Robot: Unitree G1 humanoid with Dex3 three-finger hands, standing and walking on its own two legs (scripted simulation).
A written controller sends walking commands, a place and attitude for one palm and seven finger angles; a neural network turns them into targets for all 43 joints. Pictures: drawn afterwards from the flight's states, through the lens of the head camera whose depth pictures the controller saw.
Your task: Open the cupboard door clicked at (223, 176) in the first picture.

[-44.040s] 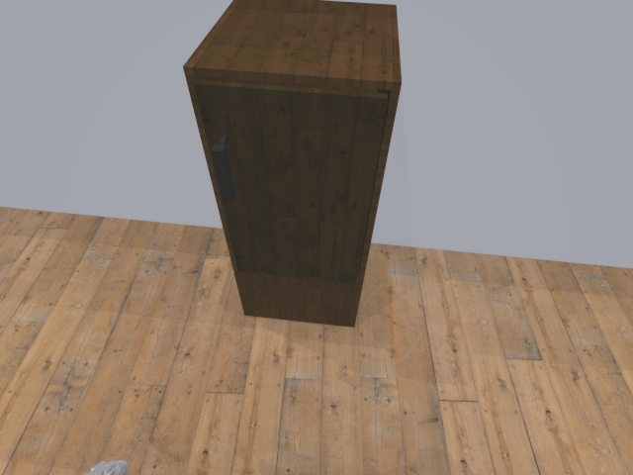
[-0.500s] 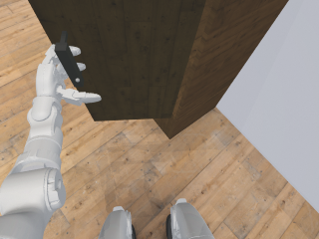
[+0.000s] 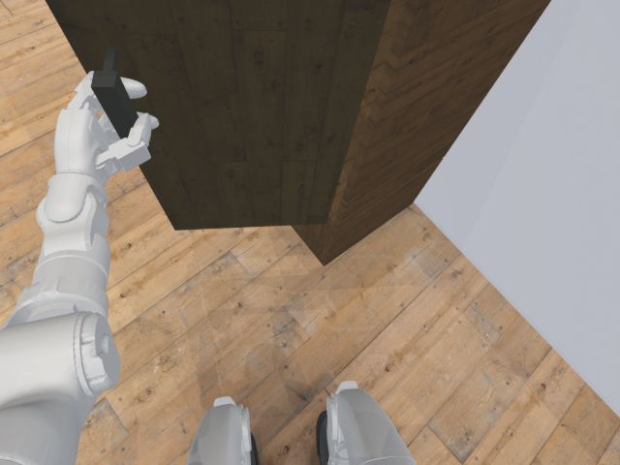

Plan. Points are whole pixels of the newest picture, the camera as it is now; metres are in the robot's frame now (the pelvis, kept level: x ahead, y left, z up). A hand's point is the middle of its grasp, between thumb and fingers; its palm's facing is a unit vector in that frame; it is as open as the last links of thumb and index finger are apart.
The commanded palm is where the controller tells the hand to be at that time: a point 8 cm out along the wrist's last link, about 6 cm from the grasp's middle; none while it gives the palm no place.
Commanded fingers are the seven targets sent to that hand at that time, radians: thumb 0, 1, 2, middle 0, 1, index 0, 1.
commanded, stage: pull the door open along its arc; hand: left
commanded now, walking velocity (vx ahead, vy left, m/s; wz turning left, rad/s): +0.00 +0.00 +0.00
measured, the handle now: (128, 108) +0.56 +0.19 +0.05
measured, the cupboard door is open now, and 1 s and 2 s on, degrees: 58 92 100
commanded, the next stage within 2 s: open thumb and fingers to let go in 1.20 s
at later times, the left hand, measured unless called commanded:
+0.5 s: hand (147, 184) +0.44 +0.16 +0.05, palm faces -0.05 -1.00 -0.01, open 6.3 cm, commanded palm +0.38 +0.21 +0.05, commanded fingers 0.00 0.90 0.90 -0.40 -1.35 -0.40 -1.35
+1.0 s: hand (221, 263) +0.34 +0.07 +0.06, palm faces +0.40 -0.92 -0.01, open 6.3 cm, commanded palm +0.27 +0.12 +0.05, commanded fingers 0.00 0.90 0.90 -0.40 -1.35 -0.40 -1.35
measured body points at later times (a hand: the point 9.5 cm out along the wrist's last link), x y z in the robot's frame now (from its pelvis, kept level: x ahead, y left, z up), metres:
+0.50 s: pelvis +0.02 +0.01 +0.02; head +0.13 +0.02 +0.45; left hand +0.44 +0.21 +0.06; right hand +0.06 -0.25 -0.10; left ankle +0.01 +0.11 -0.64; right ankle +0.03 -0.11 -0.64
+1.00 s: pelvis +0.03 -0.03 +0.03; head +0.10 -0.03 +0.47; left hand +0.31 +0.12 +0.06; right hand +0.21 -0.22 -0.08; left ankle +0.01 +0.11 -0.64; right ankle +0.03 -0.11 -0.64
